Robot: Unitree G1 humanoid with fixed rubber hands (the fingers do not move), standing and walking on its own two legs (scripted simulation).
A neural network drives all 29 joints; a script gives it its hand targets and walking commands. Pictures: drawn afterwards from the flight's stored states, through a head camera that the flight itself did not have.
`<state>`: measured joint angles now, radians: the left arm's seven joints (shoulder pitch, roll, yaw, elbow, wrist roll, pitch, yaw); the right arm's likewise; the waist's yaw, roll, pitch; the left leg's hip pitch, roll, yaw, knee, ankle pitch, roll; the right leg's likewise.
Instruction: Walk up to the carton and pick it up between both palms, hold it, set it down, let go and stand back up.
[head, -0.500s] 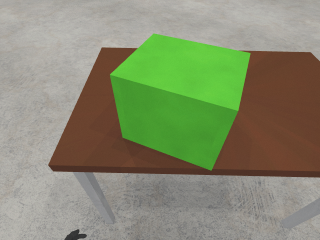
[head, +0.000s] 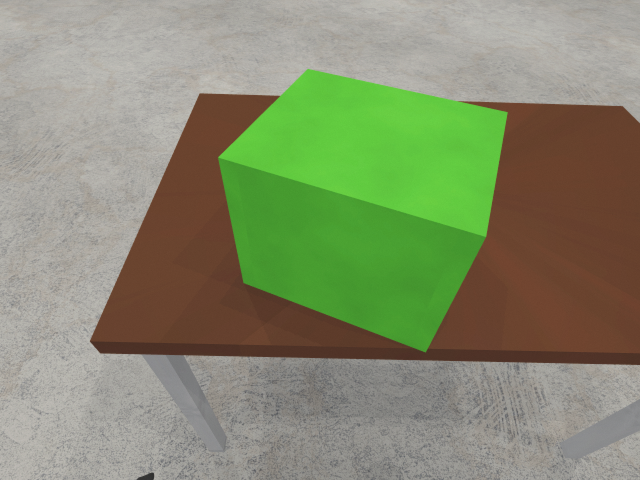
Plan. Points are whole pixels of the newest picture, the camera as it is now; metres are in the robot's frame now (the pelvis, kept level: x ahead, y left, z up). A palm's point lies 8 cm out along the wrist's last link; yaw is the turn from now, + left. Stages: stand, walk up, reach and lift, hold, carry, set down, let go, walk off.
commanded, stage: walk up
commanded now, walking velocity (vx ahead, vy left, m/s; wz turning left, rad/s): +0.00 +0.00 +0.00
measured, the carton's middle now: (364, 204) +0.48 -0.05 +0.09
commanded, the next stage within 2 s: none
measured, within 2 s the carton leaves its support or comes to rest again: neither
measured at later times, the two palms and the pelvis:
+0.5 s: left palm out of the picture +0.11 +0.19 -0.11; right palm out of the picture +0.02 -0.36 -0.10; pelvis -0.03 -0.07 -0.01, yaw -3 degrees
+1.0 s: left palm out of the picture +0.03 +0.18 -0.11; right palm out of the picture -0.01 -0.35 -0.10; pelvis -0.05 -0.08 +0.00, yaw -2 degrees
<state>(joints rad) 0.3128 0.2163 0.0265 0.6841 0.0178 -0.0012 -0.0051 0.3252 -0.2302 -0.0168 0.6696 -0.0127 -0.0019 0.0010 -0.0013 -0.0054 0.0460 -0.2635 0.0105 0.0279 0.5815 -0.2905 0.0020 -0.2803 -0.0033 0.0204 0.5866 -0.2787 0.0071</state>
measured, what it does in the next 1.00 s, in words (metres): steps on the spot: right foot, then left foot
